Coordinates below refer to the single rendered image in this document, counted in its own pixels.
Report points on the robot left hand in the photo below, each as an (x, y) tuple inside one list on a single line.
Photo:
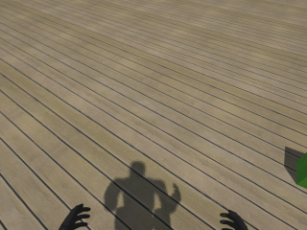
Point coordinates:
[(73, 216)]

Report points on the robot right hand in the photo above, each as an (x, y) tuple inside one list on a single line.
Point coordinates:
[(238, 223)]

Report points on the carton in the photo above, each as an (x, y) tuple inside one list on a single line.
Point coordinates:
[(301, 171)]

